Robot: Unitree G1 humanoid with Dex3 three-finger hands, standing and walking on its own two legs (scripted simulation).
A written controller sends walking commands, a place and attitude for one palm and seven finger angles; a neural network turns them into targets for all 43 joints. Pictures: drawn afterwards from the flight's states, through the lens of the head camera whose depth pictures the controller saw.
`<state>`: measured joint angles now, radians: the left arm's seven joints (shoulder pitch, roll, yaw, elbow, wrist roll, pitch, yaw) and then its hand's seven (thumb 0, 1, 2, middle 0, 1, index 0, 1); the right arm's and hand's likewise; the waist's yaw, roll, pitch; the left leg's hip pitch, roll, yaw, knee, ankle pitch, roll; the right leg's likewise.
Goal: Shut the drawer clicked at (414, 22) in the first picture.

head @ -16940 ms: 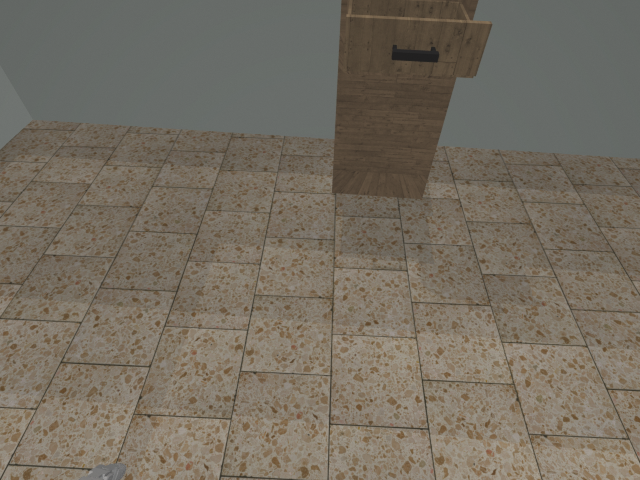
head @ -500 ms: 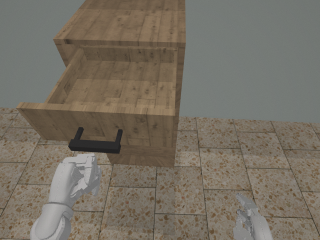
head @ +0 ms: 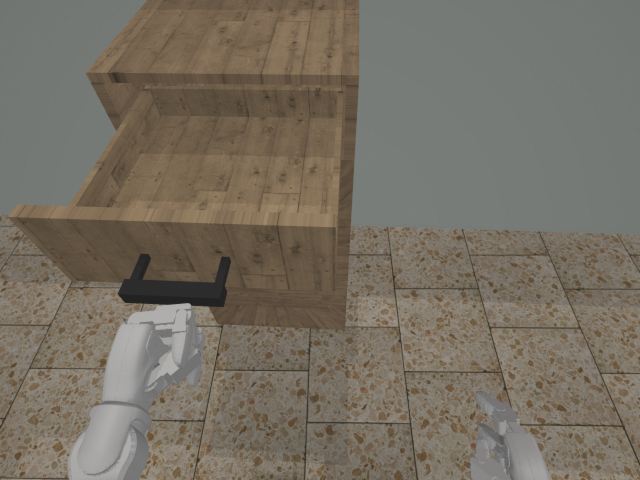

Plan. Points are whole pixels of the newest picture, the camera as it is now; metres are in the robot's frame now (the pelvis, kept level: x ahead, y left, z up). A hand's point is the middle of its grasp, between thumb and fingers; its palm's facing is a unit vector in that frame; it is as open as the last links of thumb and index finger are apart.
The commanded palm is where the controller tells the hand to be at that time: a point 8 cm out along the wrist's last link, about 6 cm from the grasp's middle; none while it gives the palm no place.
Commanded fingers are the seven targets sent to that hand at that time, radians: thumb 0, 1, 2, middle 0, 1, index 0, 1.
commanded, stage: push the drawer shut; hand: left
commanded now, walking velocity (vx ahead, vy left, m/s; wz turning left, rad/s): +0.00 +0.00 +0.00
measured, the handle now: (178, 278) +0.34 +0.19 +0.07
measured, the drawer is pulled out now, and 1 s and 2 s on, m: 0.29 0.21 0.09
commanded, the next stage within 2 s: none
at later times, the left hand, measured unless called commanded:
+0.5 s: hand (197, 331) +0.27 +0.16 +0.07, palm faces -0.02 -1.00 -0.06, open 3.0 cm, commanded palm +0.26 +0.21 +0.07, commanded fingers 0.00 0.90 0.90 -1.40 -1.60 -1.40 -1.60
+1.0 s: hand (206, 282) +0.34 +0.16 +0.07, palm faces -0.03 -1.00 -0.05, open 2.9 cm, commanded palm +0.32 +0.21 +0.07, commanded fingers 0.00 0.90 0.90 -1.40 -1.60 -1.40 -1.60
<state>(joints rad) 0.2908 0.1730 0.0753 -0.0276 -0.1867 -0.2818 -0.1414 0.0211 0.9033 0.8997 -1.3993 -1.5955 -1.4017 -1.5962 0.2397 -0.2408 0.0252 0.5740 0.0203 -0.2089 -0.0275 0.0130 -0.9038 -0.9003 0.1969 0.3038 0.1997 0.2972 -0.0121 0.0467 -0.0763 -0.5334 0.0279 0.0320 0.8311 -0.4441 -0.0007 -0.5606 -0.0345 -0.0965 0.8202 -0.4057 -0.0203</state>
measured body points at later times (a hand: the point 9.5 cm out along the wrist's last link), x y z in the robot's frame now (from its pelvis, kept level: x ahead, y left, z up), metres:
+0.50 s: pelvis -0.01 -0.01 +0.00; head +0.03 -0.03 +0.45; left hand +0.27 +0.21 +0.07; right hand +0.16 -0.25 -0.09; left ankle -0.02 +0.12 -0.70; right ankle +0.00 -0.11 -0.70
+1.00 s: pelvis -0.02 +0.00 +0.00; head +0.03 -0.01 +0.45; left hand +0.33 +0.21 +0.07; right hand +0.11 -0.25 -0.11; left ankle -0.02 +0.12 -0.70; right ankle +0.00 -0.11 -0.70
